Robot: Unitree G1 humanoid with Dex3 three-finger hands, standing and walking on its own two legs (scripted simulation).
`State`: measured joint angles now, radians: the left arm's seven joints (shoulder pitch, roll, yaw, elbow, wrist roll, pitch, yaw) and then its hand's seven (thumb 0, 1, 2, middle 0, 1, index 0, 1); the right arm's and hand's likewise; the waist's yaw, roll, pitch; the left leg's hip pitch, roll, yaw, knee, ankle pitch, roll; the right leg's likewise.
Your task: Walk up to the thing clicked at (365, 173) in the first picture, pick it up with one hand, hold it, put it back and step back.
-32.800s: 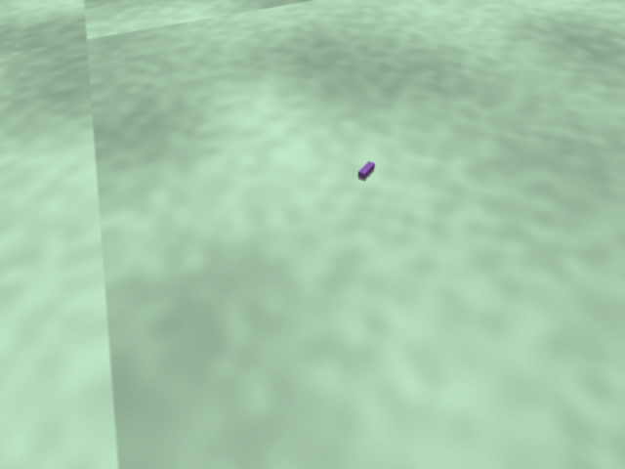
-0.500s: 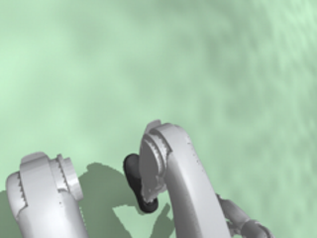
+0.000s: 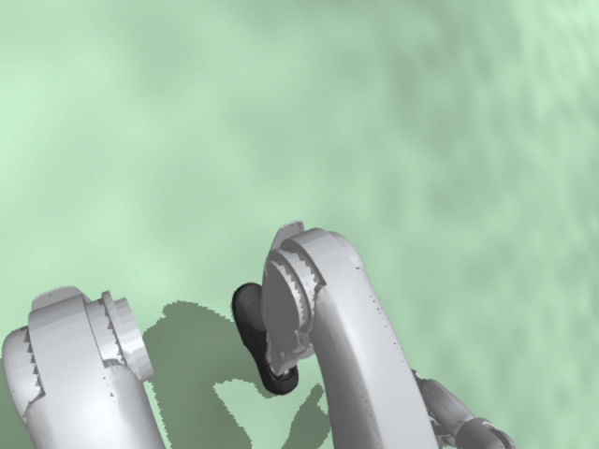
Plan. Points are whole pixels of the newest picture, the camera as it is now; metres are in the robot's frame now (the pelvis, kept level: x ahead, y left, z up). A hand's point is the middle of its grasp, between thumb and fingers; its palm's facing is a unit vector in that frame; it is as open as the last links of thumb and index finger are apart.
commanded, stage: open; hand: left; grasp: from above
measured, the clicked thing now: out of the picture +0.44 +0.36 -0.28
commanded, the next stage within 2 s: withdraw in 0.08 s
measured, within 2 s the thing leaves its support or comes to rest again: neither
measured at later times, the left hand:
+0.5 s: hand out of the picture +0.47 +0.39 -0.17, palm faces -0.24 -0.08 -0.97, open 12.2 cm
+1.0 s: hand out of the picture +0.41 +0.37 -0.12, palm faces -0.49 -0.15 -0.86, open 12.0 cm
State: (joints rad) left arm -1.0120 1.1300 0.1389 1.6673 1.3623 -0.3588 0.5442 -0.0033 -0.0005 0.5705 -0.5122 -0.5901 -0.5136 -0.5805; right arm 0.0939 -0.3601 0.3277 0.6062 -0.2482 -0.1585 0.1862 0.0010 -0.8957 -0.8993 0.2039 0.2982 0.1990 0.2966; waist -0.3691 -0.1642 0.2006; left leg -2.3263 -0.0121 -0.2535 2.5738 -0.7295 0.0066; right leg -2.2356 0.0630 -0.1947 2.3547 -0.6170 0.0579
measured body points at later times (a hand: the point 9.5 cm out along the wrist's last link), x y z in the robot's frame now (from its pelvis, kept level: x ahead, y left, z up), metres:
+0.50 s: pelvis +0.01 +0.00 +0.01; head +0.25 +0.14 +0.36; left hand +0.47 +0.39 -0.12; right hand +0.09 -0.26 -0.05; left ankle +0.06 +0.12 -0.27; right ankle +0.13 -0.12 -0.27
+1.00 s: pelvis -0.01 -0.01 +0.04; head +0.22 +0.11 +0.40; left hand +0.43 +0.37 -0.07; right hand +0.10 -0.29 -0.04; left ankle +0.06 +0.12 -0.27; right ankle +0.13 -0.12 -0.27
